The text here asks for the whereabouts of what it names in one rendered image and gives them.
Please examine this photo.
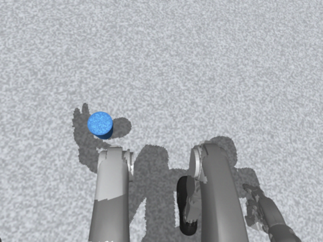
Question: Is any right robot foot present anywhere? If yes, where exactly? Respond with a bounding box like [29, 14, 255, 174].
[177, 176, 197, 236]

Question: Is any cup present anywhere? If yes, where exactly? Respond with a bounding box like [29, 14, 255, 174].
[87, 111, 113, 140]

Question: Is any right robot hand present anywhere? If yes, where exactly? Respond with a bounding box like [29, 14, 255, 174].
[242, 184, 286, 234]

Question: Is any right robot arm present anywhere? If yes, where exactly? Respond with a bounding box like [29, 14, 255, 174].
[268, 224, 302, 242]

